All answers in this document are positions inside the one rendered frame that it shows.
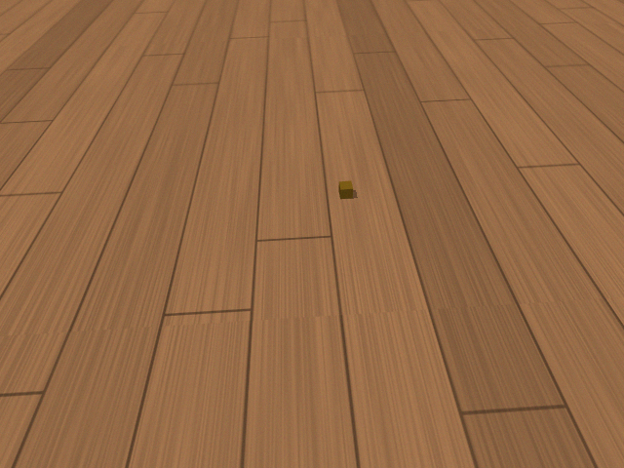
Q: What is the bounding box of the cube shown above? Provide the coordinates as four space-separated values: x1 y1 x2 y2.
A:
338 180 353 199

